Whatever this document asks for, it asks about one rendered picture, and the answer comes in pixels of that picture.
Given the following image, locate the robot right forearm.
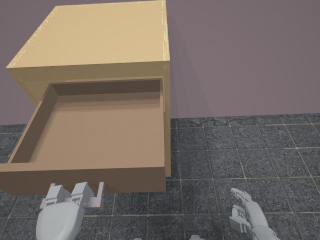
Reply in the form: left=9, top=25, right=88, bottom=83
left=251, top=225, right=280, bottom=240

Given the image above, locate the left robot hand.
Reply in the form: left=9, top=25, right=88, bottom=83
left=35, top=182, right=95, bottom=240

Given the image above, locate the right robot hand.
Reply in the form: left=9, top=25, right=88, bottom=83
left=229, top=188, right=269, bottom=237

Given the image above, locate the cabinet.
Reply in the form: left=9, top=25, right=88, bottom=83
left=6, top=0, right=171, bottom=177

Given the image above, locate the robot right shin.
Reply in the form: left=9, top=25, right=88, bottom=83
left=190, top=235, right=200, bottom=239

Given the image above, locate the handle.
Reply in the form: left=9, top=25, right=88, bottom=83
left=39, top=182, right=105, bottom=210

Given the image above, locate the drawer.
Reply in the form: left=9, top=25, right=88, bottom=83
left=0, top=78, right=166, bottom=196

